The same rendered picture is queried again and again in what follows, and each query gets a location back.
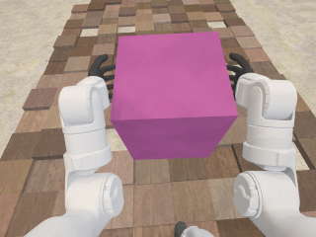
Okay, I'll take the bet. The left robot hand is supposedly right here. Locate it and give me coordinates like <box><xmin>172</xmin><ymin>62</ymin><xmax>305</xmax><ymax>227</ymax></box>
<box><xmin>88</xmin><ymin>53</ymin><xmax>116</xmax><ymax>99</ymax></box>

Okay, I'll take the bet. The right robot forearm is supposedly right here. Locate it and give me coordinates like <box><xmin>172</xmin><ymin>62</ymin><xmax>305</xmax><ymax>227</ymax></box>
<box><xmin>235</xmin><ymin>73</ymin><xmax>300</xmax><ymax>206</ymax></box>

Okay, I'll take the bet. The carton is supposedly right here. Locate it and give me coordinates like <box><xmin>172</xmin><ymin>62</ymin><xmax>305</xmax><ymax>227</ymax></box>
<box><xmin>110</xmin><ymin>32</ymin><xmax>239</xmax><ymax>160</ymax></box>

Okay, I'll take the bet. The right robot hand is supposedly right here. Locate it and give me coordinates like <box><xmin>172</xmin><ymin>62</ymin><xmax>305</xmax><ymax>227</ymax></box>
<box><xmin>226</xmin><ymin>52</ymin><xmax>254</xmax><ymax>101</ymax></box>

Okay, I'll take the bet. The robot right foot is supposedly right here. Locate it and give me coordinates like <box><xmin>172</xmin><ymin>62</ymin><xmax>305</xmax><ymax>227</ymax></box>
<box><xmin>174</xmin><ymin>221</ymin><xmax>187</xmax><ymax>237</ymax></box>

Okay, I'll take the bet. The left robot forearm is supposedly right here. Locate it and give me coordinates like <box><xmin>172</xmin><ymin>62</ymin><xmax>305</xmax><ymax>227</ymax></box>
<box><xmin>58</xmin><ymin>76</ymin><xmax>113</xmax><ymax>210</ymax></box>

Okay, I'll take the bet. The robot right upper arm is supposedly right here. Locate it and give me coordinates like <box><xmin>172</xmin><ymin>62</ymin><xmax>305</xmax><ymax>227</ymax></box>
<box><xmin>233</xmin><ymin>171</ymin><xmax>316</xmax><ymax>237</ymax></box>

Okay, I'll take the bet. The robot left upper arm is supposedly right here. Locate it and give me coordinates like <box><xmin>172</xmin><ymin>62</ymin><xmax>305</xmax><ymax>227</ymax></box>
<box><xmin>24</xmin><ymin>172</ymin><xmax>124</xmax><ymax>237</ymax></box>

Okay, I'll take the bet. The right robot shin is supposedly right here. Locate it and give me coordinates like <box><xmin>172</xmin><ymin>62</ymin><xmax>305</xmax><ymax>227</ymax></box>
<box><xmin>181</xmin><ymin>226</ymin><xmax>198</xmax><ymax>237</ymax></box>

